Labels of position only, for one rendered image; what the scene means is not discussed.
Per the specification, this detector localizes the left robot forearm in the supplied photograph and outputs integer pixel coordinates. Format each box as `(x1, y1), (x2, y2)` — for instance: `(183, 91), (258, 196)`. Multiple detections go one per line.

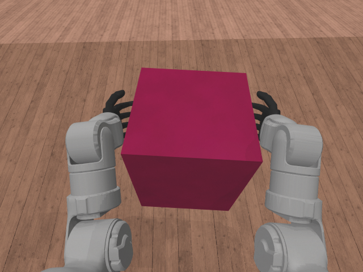
(64, 112), (124, 261)

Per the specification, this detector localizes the robot left upper arm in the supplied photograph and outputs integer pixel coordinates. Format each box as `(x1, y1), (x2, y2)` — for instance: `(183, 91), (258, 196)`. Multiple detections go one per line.
(41, 218), (133, 272)

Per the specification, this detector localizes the carton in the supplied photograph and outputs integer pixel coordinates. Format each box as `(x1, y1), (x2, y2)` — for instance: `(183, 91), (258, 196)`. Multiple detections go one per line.
(121, 67), (263, 211)

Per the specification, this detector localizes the robot left hand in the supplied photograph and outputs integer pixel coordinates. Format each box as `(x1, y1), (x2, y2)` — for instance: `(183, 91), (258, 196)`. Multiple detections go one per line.
(103, 90), (133, 138)

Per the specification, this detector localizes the robot right hand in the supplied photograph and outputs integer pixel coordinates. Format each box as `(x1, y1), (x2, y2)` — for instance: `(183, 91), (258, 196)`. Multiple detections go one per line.
(252, 91), (280, 141)

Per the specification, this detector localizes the robot right upper arm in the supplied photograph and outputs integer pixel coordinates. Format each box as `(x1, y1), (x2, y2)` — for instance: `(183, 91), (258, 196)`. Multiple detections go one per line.
(254, 222), (328, 272)

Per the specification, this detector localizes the right robot forearm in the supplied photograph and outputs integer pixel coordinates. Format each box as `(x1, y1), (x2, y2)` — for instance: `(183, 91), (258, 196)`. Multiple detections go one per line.
(260, 114), (328, 263)

